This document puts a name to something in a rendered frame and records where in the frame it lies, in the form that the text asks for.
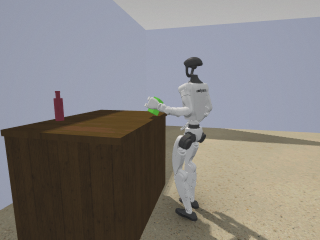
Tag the sponge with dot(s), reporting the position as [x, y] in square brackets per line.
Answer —
[155, 111]

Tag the robot left hand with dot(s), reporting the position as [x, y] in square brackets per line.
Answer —
[152, 103]

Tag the right robot forearm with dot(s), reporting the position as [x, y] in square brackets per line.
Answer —
[205, 115]

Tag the left robot forearm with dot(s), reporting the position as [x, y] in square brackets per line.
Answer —
[179, 111]

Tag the left robot thigh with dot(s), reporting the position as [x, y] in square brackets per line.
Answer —
[182, 143]

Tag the right robot upper arm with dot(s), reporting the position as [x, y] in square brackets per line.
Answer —
[208, 103]

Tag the robot right hand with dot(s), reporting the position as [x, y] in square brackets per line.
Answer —
[185, 126]

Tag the robot left foot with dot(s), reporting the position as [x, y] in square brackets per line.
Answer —
[182, 212]

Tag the left robot upper arm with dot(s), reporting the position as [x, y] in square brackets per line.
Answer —
[184, 91]

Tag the table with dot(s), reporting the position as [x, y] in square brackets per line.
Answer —
[93, 176]

